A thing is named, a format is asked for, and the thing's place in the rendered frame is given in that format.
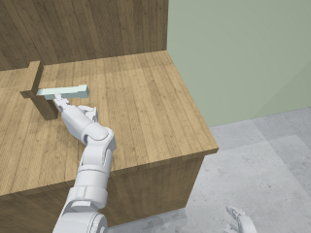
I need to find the tap lever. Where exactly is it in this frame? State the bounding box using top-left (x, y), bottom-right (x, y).
top-left (36, 84), bottom-right (89, 100)

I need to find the robot right hand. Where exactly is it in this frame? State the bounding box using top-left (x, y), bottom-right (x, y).
top-left (223, 205), bottom-right (259, 233)

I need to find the robot left hand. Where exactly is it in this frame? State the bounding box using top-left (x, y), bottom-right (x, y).
top-left (53, 92), bottom-right (99, 141)

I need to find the counter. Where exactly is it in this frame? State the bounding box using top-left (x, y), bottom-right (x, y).
top-left (0, 0), bottom-right (219, 233)

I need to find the robot left forearm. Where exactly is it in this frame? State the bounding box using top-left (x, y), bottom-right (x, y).
top-left (52, 122), bottom-right (117, 233)

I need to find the robot left upper arm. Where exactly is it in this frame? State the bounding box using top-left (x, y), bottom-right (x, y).
top-left (53, 212), bottom-right (108, 233)

